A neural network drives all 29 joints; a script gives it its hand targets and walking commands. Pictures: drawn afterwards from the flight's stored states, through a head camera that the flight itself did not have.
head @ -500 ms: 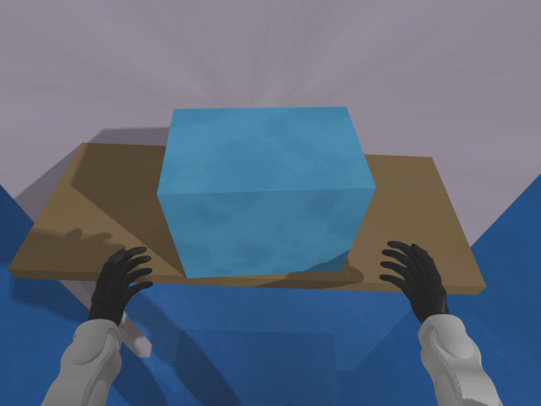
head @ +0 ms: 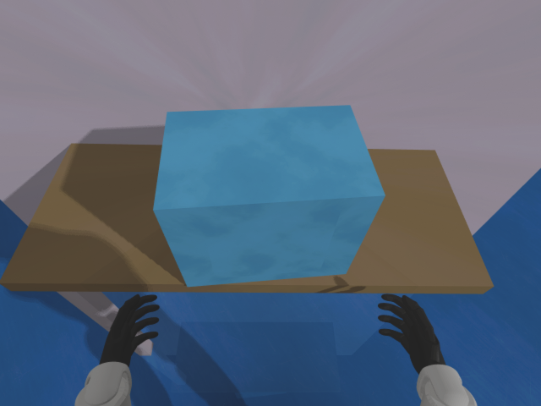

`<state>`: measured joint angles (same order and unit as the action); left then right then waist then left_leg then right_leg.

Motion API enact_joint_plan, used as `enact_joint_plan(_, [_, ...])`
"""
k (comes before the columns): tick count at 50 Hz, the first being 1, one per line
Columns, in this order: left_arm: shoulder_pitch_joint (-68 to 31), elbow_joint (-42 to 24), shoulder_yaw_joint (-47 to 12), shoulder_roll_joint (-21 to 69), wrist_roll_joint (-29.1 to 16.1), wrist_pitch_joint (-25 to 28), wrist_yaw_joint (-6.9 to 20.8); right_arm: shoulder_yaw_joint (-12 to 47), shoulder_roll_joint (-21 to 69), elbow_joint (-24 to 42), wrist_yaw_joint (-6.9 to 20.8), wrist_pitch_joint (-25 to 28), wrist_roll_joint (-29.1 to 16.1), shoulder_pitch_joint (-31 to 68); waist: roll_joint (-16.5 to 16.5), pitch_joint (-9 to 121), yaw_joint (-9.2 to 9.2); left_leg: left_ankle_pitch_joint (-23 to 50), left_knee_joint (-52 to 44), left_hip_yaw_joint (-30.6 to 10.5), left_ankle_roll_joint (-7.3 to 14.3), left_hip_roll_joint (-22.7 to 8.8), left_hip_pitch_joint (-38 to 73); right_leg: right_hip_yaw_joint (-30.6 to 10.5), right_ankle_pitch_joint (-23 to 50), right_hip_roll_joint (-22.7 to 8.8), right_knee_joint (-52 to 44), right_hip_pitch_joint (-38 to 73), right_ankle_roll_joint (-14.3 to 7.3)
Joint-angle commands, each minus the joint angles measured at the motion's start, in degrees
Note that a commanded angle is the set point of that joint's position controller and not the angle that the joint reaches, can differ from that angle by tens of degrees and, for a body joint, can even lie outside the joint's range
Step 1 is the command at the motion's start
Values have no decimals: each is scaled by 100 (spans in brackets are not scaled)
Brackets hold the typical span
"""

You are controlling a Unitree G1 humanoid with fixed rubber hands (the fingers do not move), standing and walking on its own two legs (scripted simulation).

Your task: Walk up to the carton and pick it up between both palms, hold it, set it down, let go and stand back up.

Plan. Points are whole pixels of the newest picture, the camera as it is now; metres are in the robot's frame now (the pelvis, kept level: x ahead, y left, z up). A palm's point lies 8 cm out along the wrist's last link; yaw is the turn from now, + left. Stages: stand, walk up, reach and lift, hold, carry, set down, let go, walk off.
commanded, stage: let go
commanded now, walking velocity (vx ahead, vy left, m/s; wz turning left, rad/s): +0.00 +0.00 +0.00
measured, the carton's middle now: (264, 200) +0.41 +0.02 +0.04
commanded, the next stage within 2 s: stand in 0.46 s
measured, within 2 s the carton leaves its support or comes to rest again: neither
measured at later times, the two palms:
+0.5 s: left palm (113, 381) +0.16 +0.23 -0.07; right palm (419, 379) +0.17 -0.21 -0.07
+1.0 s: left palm out of the picture +0.00 +0.27 -0.13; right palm out of the picture +0.03 -0.24 -0.12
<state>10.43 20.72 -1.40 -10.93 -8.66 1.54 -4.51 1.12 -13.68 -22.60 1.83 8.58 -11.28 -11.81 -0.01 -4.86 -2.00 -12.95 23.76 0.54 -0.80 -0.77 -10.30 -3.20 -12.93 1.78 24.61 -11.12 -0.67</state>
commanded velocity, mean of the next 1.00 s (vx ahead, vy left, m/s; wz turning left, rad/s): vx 0.00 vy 0.00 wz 0.00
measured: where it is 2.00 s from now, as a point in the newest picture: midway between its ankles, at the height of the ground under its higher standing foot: outside the picture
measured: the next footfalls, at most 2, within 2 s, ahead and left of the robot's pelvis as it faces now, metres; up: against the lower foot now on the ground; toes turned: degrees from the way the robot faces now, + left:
none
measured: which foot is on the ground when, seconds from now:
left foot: down 0.00-1.00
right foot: down 0.00-1.00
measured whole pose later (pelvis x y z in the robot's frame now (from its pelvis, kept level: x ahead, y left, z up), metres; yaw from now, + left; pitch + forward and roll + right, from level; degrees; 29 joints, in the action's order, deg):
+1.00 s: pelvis -0.03 +0.01 +0.00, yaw +2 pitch -5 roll +0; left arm 20.1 48.4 0.6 -13.9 0.8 0.9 -0.1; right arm -1.3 -13.5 -47.4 0.1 1.6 0.9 -20.2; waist 0.0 -3.0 -0.1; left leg -13.0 27.4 -0.8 0.3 0.4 -9.2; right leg -1.5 -12.7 0.4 26.6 -8.6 0.5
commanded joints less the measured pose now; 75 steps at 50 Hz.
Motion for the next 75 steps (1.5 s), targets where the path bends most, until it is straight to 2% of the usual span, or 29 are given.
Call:
enact_joint_plan(1, [-378, -1682, 548, -741, 219, 405, 4, -257, -947, 1000, -63, 583, -162, 448, 21, 1956, -153, 2441, 6, 40, -303, 200, 1000, 63, 2431, -43, -360, 816, 35])
enact_joint_plan(2, [-187, -990, 473, -506, 428, 283, 38, -272, -1054, 221, -8, 544, -24, 359, 86, 1554, 1, 2562, 61, 36, -362, 191, 1138, 122, 2338, 22, -435, 593, -3])
enact_joint_plan(4, [-322, -542, 511, -532, 563, -4, 176, -257, -979, -200, -59, 484, 170, 553, 127, 1318, 62, 2273, -16, 73, -343, 217, 1152, 110, 2086, -32, -597, 498, -30])
enact_joint_plan(5, [-79, -658, 511, -516, 592, -39, 208, -306, -927, -206, -60, 541, 162, 315, 116, 1311, 83, 2244, -104, 97, -337, 209, 1227, 194, 2056, 6, -598, 545, -20])
enact_joint_plan(6, [-67, -51, 424, -371, 719, -214, 278, -347, -965, -820, -51, 502, 357, 422, 82, 1001, 150, 1971, -168, 113, -323, 200, 1237, 217, 1708, 26, -693, 339, -39])
enact_joint_plan(9, [-35, -671, 318, -285, 715, -193, 231, -514, -938, -628, 31, 666, 381, 469, 100, 852, 61, 2129, -224, 49, -338, 77, 1401, 395, 1365, 113, -752, 302, -123])
enact_joint_plan(10, [-14, -70, 278, -254, 806, -257, 267, -427, -918, -1057, 38, 629, 532, 473, -21, 527, 153, 2056, -183, 88, -324, 116, 1325, 376, 1295, 89, -836, 197, -112])
enact_joint_plan(11, [-270, -721, 368, -420, 690, -162, 216, -476, -883, -447, 27, 685, 472, 650, -35, 897, 86, 2066, -177, 77, -309, 97, 1257, 376, 1392, 76, -776, 347, -91])
enact_joint_plan(13, [-477, -1125, 371, -579, 581, -20, 60, -558, -802, 17, 28, 731, 490, 762, -140, 1018, 59, 1759, -203, 142, -241, 96, 990, 339, 1265, 58, -693, 414, -43])
enact_joint_plan(14, [-542, -785, 326, -533, 623, -19, 0, -514, -743, -246, 84, 672, 543, 865, -98, 795, 5, 1533, -232, 133, -235, 79, 812, 326, 1046, 43, -664, 301, -61])
enact_joint_plan(15, [-642, -1405, 277, -574, 488, 132, -100, -633, -749, 273, 111, 770, 459, 900, -156, 1109, 44, 1604, -243, 97, -213, 30, 815, 366, 1158, 71, -601, 365, -60])
enact_joint_plan(16, [-703, -994, 195, -512, 558, 81, -140, -582, -683, -187, 141, 674, 545, 954, -7, 761, 44, 1342, -269, 119, -221, 23, 640, 298, 847, 43, -608, 220, -126])
enact_joint_plan(17, [-802, -1966, 223, -634, 327, 286, -260, -653, -686, 781, 172, 788, 320, 1004, -80, 1229, -65, 1432, -255, 72, -187, -8, 581, 280, 1014, 19, -538, 385, -126])
enact_joint_plan(18, [-506, -663, 78, -379, 555, 133, -219, -531, -708, -361, 217, 630, 521, 829, -34, 623, 35, 1267, -256, 138, -226, 1, 570, 270, 803, 39, -575, 123, -161])
enact_joint_plan(19, [-668, -840, 184, -550, 478, 109, -139, -534, -613, 16, 167, 617, 552, 847, -111, 947, 48, 1088, -290, 187, -176, 36, 602, 225, 797, -30, -625, 209, -122])
enact_joint_plan(21, [-440, -495, 196, -568, 531, -103, -17, -595, -570, -410, 79, 534, 700, 642, 100, 771, 76, 1060, -360, 230, -178, 26, 705, 221, 862, -60, -612, 197, -133])
enact_joint_plan(22, [-424, -415, 183, -573, 533, -200, 35, -570, -546, -526, 40, 515, 756, 680, 18, 730, 80, 1048, -359, 239, -148, 36, 709, 226, 842, -68, -634, 195, -102])
enact_joint_plan(23, [-549, -952, 202, -587, 486, -163, -8, -605, -579, -190, 55, 557, 634, 757, 101, 943, -2, 1138, -370, 199, -167, 4, 743, 250, 813, -34, -601, 292, -103])
enact_joint_plan(24, [478, 975, 557, -1041, 1135, 19, 191, -714, -813, -1095, -119, -24, 1350, 115, 166, 1497, -79, 1899, 263, -405, 135, -346, 499, -120, 1581, -512, -26, 536, 21])
enact_joint_plan(25, [702, 1100, 563, -1151, 1080, 44, 294, -738, -914, -1032, -169, -235, 1379, -64, 107, 1596, 74, 1942, 376, -447, 198, -421, 662, -152, 1716, -566, 66, 605, 59])
enact_joint_plan(27, [488, 1103, 550, -1095, 1076, 124, 377, -698, -887, -1011, -185, -372, 1340, -13, 206, 1570, 136, 2247, 443, -482, 209, -480, 737, -204, 1978, -615, 188, 538, 61])
enact_joint_plan(32, [236, 1347, 512, -1033, 1019, 132, 458, -626, -844, -1159, -134, -473, 1249, -7, 31, 558, 185, 1059, 155, -602, 179, -448, -56, -275, 1173, -611, -55, 122, 92])
enact_joint_plan(37, [311, 1580, 517, -1108, 960, 135, 461, -587, -897, -1332, -142, -511, 1239, -159, -88, -275, 182, 947, -103, -734, 206, -458, -314, -379, 824, -618, -325, -224, 93])
enact_joint_plan(49, [852, 2233, 458, -1219, 953, 150, 377, -508, -949, -1896, -231, -490, 1199, -785, 107, 309, 186, 296, -382, -812, 220, -427, -149, -364, 334, -636, -414, 206, 83])
enact_joint_plan(60, [1345, 2705, 427, -1151, 964, 46, 390, -511, -1019, -2203, -262, -654, 1171, -1048, 119, -396, 156, -1979, -827, -1034, 210, -419, -1130, -423, -1140, -482, -412, -340, 140])
enact_joint_plan(66, [1468, 2814, 488, -1162, 962, 11, 378, -547, -965, -2355, -258, -687, 1183, -1182, 134, -541, 180, -2283, -713, -1010, 205, -334, -1200, -537, -1797, -465, -500, -860, 128])
enact_joint_plan(70, [1428, 2849, 504, -1149, 956, 15, 371, -526, -885, -2418, -268, -700, 1203, -1318, -245, -519, 232, -1946, -422, -978, 216, -297, -997, -707, -1908, -539, -648, -1072, 83])
enact_joint_plan(72, [1435, 2910, 494, -1049, 951, 25, 365, -540, -837, -2461, -286, -673, 1218, -1301, -101, -406, 219, -1474, -330, -971, 220, -298, -747, -689, -1574, -542, -612, -1114, 76])
enact_joint_plan(75, [1485, 2935, 536, -1119, 965, -12, 354, -563, -843, -2497, -295, -691, 1217, -1351, 2, -276, 200, -1986, -414, -1001, 204, -255, -936, -665, -1909, -452, -578, -999, 74])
